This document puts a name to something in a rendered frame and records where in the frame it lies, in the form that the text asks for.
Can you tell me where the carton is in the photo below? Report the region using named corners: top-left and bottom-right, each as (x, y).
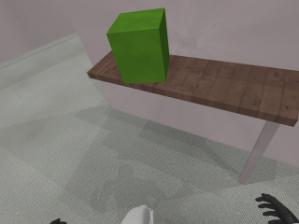
top-left (107, 7), bottom-right (170, 83)

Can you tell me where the table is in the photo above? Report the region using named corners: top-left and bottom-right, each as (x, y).
top-left (87, 51), bottom-right (299, 185)

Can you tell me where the robot right hand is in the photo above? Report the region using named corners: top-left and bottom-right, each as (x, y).
top-left (255, 193), bottom-right (299, 224)

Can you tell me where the robot left thigh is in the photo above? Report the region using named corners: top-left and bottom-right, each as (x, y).
top-left (121, 206), bottom-right (155, 224)

